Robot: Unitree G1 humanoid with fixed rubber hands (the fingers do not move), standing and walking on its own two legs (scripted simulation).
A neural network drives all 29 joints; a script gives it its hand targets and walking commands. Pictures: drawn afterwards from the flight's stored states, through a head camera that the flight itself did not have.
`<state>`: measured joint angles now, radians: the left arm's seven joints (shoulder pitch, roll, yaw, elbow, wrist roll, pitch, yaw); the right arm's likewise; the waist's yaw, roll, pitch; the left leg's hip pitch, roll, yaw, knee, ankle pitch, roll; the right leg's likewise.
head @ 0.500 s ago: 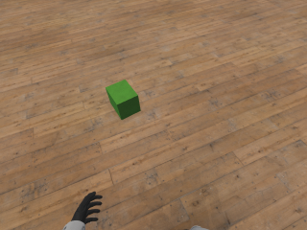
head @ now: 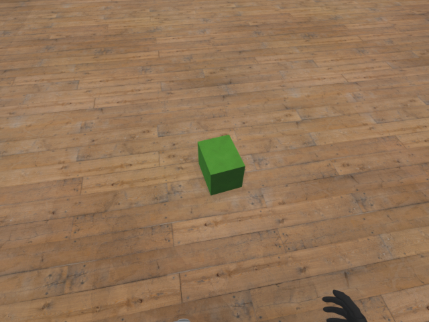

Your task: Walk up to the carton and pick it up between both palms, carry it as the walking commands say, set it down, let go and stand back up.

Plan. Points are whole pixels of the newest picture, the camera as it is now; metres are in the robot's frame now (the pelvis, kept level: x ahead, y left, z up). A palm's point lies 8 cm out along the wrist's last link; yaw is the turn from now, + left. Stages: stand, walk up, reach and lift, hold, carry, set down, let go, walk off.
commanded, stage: walk up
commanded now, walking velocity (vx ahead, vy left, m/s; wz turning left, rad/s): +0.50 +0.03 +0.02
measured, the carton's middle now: (220, 164) +0.98 +0.07 -0.66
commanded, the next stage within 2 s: none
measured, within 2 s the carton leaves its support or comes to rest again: neither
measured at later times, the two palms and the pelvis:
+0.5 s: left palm (161, 189) +0.44 +0.20 -0.10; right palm out of the picture +0.15 -0.24 -0.14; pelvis +0.26 -0.02 +0.00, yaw +1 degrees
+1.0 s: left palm (124, 220) +0.36 +0.28 -0.13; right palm (303, 175) +0.53 -0.18 -0.12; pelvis +0.43 +0.05 +0.01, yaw +0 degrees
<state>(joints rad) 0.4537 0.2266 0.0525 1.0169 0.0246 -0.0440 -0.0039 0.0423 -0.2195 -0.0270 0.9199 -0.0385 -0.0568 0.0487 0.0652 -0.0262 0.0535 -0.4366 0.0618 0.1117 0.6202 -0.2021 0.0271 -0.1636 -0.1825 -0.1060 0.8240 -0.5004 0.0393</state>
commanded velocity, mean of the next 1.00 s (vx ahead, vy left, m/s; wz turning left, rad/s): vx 0.39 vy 0.07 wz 0.02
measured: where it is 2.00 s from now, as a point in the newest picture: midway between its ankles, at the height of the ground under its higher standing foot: (234, 252)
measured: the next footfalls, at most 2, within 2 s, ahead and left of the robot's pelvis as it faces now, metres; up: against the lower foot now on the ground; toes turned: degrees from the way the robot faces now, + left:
right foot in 0.46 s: +0.39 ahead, -0.12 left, +0.00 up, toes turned -8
left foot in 0.96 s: +0.54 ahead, +0.17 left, +0.00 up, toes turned +4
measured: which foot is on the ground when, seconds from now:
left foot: down 0.00-0.48, up 0.50-0.94, down 0.96-1.00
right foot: up 0.00-0.44, down 0.46-0.96, up 0.98-1.00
